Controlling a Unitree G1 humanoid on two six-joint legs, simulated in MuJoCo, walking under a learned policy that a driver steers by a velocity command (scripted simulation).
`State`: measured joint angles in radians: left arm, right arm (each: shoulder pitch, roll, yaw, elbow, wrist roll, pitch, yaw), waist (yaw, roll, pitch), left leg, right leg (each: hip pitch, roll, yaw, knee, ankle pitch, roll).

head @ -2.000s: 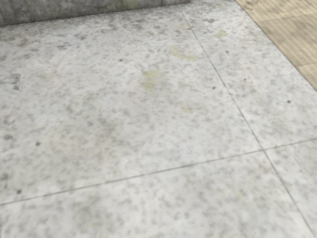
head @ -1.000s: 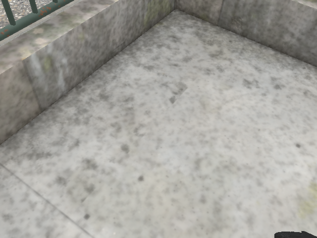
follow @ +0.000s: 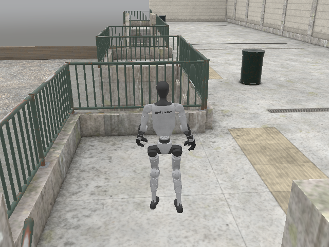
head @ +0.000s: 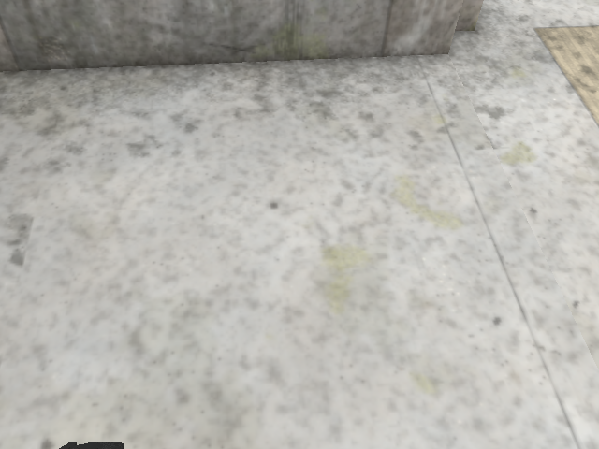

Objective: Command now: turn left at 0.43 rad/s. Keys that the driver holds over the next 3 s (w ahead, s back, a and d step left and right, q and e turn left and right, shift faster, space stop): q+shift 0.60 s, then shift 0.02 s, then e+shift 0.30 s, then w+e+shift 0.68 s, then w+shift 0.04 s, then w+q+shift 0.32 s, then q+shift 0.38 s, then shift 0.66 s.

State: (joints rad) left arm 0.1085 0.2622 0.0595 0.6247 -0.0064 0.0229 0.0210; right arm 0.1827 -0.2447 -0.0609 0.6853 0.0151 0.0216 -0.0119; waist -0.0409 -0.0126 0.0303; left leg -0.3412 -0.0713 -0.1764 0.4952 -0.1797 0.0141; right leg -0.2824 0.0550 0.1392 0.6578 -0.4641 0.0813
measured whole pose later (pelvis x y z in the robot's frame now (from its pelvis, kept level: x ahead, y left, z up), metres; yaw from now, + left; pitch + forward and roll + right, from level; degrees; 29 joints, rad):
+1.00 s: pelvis +0.04 +0.05 -0.01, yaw +27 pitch +1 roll +0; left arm 0.28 0.29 0.06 0.70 -0.03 -0.01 0.00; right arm 0.11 -0.26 -0.04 0.63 0.00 0.01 -0.02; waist 0.03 0.04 0.00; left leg -0.32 -0.05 -0.01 0.71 -0.47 0.04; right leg -0.31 0.01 0.02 0.64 -0.36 -0.03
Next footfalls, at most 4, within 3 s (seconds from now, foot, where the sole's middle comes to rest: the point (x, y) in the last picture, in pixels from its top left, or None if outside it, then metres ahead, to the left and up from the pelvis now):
0.06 right None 0.01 -0.13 -0.78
0.46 left None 0.01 0.15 -0.78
0.92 right None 0.12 -0.03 -0.77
1.26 left None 0.15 0.25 -0.78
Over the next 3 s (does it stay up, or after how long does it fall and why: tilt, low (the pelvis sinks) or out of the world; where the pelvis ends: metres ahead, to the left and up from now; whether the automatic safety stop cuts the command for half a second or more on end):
stays up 1.05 0.03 -0.01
